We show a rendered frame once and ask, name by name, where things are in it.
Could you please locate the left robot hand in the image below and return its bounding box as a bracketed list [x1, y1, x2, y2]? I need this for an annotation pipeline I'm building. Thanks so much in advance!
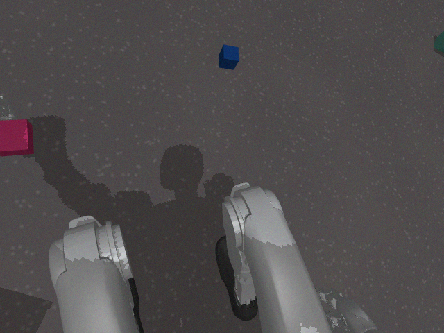
[0, 96, 18, 164]

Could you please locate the left robot foot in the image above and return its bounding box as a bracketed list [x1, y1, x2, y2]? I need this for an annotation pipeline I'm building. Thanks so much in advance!
[128, 277, 144, 333]

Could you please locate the right robot hand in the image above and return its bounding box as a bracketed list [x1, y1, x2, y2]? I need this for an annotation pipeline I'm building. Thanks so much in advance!
[315, 287, 377, 333]

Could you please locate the right robot foot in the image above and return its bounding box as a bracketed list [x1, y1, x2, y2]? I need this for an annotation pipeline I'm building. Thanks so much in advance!
[215, 236, 258, 321]

